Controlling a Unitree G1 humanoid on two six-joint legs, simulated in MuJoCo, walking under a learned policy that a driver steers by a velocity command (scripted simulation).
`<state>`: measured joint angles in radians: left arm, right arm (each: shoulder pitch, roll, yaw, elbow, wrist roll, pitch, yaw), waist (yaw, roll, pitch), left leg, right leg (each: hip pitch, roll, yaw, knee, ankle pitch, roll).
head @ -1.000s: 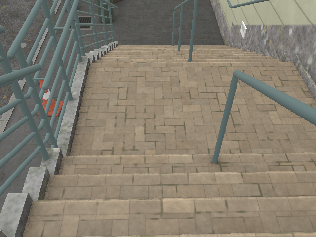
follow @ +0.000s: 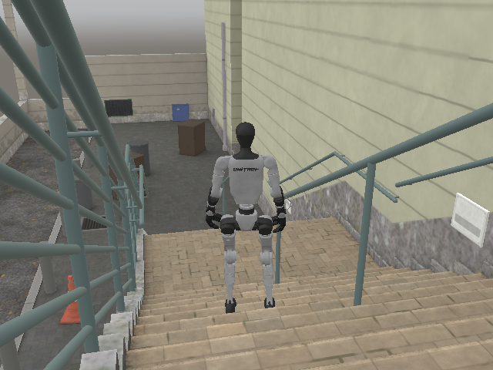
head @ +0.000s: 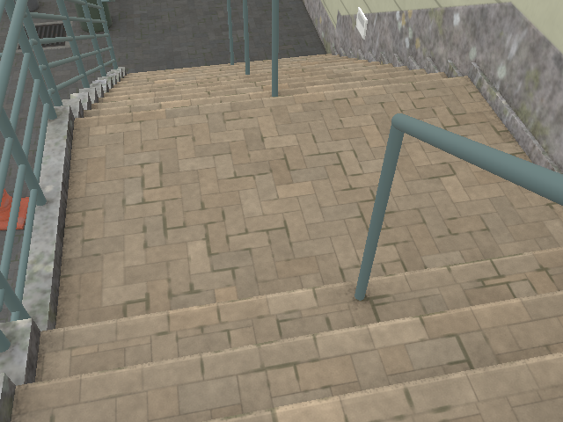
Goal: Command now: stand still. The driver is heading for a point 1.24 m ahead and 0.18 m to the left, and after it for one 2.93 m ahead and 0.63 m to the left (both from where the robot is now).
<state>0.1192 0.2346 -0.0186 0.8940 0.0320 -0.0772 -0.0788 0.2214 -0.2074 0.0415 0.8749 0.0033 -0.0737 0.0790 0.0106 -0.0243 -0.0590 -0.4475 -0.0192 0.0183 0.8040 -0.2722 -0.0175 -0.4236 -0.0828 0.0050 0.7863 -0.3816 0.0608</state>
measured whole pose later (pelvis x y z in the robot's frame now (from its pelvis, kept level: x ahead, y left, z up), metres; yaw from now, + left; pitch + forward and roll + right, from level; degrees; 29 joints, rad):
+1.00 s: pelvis +0.07 +0.01 -0.01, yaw +0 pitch +1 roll +2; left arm 0.29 0.22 0.03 0.93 0.11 -0.08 -0.01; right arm 0.45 -0.16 -0.02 0.98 -0.09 -0.13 0.01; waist -0.02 -0.05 0.00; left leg -0.21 -0.04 0.09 0.74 -0.55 0.06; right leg -0.62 -0.06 0.10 1.11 -0.15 -0.10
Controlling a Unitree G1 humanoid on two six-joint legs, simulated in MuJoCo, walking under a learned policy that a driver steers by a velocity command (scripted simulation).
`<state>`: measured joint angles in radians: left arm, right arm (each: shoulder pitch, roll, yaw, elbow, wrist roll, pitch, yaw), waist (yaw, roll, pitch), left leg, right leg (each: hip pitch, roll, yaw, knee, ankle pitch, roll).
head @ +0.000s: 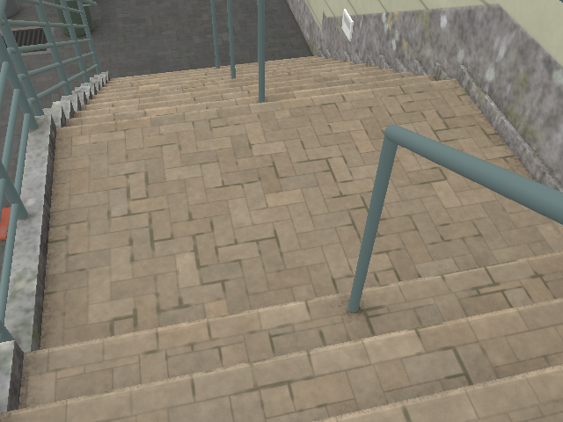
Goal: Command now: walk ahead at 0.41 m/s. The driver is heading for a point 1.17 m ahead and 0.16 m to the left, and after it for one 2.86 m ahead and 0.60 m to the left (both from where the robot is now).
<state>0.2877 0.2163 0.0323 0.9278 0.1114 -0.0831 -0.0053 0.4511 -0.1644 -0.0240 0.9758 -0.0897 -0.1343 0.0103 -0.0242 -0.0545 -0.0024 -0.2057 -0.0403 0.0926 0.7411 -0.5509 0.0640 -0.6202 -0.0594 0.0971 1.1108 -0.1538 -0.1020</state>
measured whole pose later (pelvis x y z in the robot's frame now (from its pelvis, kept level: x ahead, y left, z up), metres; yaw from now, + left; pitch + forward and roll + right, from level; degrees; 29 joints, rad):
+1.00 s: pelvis +0.51 +0.02 -0.33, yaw +2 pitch +1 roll +2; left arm 0.17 0.20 -0.03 0.92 0.12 -0.06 -0.08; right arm 0.62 -0.14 0.05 1.11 -0.09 -0.11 0.01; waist -0.10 -0.03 -0.04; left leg -0.26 -0.08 0.07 0.77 -0.54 0.09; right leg -0.83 -0.12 0.07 0.80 0.51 -0.03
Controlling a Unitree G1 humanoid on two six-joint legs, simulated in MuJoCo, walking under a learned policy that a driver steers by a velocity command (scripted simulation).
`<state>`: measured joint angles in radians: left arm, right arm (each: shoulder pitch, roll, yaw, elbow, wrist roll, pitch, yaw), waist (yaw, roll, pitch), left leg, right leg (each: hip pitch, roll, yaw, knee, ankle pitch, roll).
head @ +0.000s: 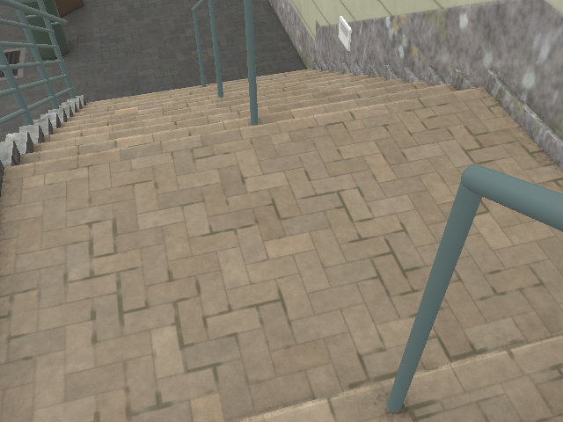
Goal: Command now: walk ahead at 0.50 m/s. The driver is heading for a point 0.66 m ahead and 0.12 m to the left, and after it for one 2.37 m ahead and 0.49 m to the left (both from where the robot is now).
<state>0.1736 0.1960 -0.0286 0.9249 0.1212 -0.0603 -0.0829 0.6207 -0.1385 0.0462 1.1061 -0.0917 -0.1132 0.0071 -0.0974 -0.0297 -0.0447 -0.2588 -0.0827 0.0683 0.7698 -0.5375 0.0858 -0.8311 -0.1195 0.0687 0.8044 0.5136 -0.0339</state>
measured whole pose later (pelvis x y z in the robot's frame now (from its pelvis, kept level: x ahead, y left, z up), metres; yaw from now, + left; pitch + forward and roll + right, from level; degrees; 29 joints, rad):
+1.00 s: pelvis +0.61 +0.04 -0.31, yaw +25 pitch +0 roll +3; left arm 0.19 0.24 0.02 0.88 0.10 -0.10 -0.03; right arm 0.45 -0.21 -0.03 1.09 -0.06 -0.10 0.06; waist -0.04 -0.04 0.01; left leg -0.23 -0.11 0.01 0.63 -0.40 0.09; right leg -0.61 -0.13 0.08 1.16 -0.34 -0.02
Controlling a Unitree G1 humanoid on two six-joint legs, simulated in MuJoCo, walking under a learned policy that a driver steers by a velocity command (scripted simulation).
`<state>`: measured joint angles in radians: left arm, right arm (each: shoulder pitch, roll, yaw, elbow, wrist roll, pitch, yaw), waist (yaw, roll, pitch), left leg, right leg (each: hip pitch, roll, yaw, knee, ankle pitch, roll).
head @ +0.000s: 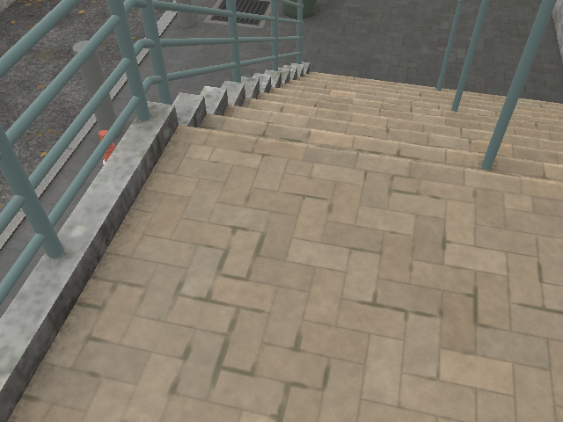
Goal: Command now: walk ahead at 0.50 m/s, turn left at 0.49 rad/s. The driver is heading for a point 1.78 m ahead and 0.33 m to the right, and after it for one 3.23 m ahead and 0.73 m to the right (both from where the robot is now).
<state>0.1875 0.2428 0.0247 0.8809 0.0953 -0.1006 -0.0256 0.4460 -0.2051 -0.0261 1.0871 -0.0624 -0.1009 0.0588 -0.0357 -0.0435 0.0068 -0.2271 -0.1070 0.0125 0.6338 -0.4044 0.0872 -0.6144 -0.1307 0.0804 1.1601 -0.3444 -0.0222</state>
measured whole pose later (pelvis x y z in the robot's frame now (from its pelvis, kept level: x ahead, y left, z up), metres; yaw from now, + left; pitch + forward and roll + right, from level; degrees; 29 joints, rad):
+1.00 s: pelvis +0.56 -0.09 -0.14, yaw -21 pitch +4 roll +1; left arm 0.06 0.24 0.09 0.76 -0.02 -0.04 -0.02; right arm 0.37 -0.22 -0.09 0.99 0.01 -0.08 -0.02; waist -0.08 -0.04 -0.01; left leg -0.02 0.02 0.16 0.27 -0.31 -0.02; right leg -0.72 -0.07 0.06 0.72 0.03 -0.04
